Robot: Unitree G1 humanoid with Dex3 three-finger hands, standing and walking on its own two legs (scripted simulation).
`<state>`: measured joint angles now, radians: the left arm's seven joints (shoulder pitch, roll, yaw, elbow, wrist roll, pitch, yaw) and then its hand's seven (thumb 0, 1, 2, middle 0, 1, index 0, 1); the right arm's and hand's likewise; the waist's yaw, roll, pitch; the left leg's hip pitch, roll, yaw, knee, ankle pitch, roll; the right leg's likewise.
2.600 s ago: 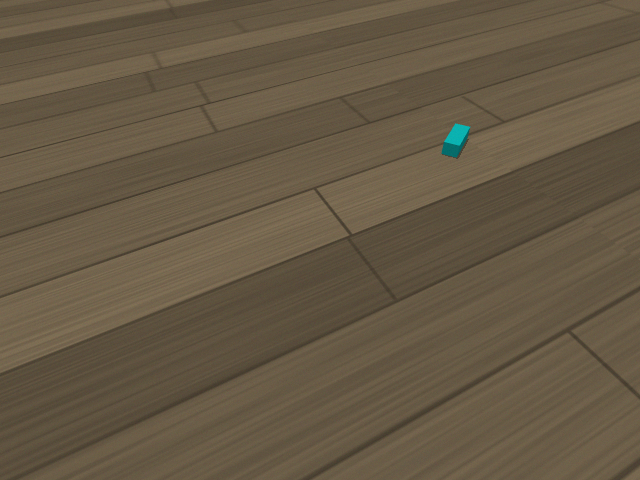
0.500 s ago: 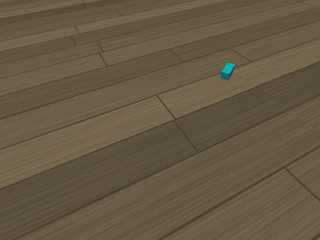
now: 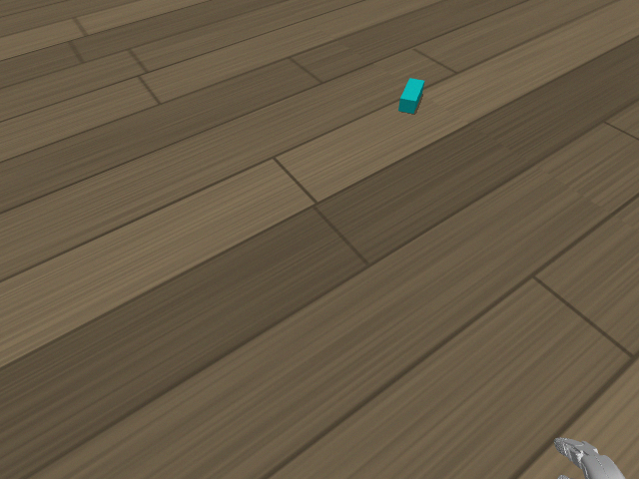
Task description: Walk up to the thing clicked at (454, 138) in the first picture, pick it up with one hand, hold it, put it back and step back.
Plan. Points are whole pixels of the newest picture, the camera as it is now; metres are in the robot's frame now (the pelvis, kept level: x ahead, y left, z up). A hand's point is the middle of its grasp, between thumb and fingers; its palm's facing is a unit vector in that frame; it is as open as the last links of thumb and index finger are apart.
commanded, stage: walk up
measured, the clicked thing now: (411, 95) +2.02 -0.42 -0.74
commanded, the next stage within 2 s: stand in 1.98 s
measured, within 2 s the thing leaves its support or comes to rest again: neither
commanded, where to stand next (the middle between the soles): +0.05 -0.02 m, yaw -35 degrees
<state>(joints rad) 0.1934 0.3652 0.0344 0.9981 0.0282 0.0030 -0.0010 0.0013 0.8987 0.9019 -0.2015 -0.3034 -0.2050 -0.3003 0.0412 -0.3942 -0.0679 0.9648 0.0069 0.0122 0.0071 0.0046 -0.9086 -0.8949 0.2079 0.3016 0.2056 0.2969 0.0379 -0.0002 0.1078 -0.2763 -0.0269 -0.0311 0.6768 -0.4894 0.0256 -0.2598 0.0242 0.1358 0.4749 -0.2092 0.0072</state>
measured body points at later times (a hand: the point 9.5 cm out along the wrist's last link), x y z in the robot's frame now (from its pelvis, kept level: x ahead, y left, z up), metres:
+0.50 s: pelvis -0.02 +0.01 -0.02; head +0.02 -0.03 +0.43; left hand +0.20 +0.27 -0.11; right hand -0.07 -0.33 -0.14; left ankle -0.01 +0.14 -0.72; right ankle -0.03 -0.10 -0.74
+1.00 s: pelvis +0.00 +0.02 -0.01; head +0.04 +0.03 +0.43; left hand +0.22 +0.26 -0.14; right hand -0.07 -0.30 -0.10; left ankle +0.07 +0.11 -0.74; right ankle -0.07 -0.09 -0.68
